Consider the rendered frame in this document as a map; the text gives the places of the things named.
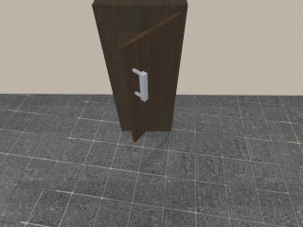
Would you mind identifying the handle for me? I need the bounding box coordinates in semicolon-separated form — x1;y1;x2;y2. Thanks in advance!
132;68;149;102

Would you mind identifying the cupboard door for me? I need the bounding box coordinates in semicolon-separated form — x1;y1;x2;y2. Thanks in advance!
117;11;183;142

